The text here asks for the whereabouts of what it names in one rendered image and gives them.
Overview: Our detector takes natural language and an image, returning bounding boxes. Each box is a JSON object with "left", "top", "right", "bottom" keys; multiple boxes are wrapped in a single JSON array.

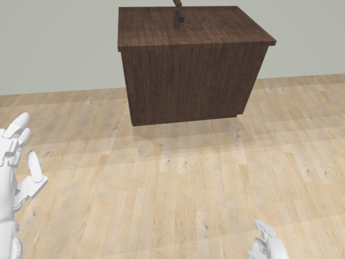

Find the left robot forearm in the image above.
[{"left": 0, "top": 220, "right": 23, "bottom": 259}]

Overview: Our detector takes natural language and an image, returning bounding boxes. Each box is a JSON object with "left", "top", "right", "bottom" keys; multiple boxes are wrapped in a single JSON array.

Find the tap lever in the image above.
[{"left": 176, "top": 11, "right": 184, "bottom": 23}]

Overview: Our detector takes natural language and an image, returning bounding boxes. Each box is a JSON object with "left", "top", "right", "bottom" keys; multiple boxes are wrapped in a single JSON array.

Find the left robot hand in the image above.
[{"left": 0, "top": 112, "right": 47, "bottom": 222}]

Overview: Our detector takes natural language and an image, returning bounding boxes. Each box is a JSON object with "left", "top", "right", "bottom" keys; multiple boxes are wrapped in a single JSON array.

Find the counter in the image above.
[{"left": 118, "top": 0, "right": 277, "bottom": 126}]

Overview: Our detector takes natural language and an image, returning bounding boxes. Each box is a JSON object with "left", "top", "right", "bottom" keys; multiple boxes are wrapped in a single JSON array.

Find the right robot hand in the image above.
[{"left": 249, "top": 219, "right": 289, "bottom": 259}]

